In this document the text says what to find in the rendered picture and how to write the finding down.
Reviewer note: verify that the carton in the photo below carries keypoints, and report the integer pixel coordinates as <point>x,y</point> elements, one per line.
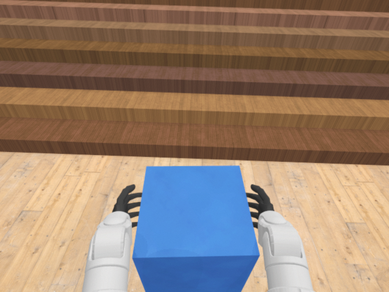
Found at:
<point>194,231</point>

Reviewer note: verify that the left robot hand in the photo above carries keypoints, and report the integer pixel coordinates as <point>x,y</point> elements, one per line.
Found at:
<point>124,198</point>

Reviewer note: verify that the right robot hand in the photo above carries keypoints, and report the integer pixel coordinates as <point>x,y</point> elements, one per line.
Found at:
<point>262,199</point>

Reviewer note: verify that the right robot forearm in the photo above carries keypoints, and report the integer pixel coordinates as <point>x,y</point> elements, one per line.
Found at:
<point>284,255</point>

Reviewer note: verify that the left robot forearm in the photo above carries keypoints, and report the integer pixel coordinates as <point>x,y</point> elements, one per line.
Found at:
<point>108,260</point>

